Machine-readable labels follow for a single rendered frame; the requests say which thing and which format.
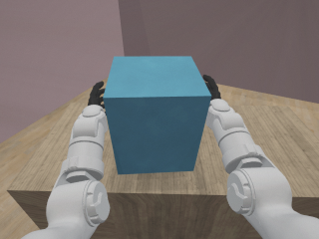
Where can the left robot upper arm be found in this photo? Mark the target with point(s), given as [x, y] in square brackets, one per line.
[74, 211]

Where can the right robot forearm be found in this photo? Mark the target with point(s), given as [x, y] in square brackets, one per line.
[234, 140]

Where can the pedestal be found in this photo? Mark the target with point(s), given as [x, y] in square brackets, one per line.
[179, 204]

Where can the robot left hand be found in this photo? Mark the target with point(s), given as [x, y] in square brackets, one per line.
[95, 98]

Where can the right robot upper arm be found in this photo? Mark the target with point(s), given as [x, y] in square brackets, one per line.
[263, 196]

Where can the left robot forearm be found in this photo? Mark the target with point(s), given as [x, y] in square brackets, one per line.
[85, 152]

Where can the carton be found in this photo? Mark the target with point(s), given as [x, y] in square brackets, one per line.
[156, 108]

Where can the robot right hand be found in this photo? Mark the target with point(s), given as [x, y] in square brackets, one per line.
[212, 87]

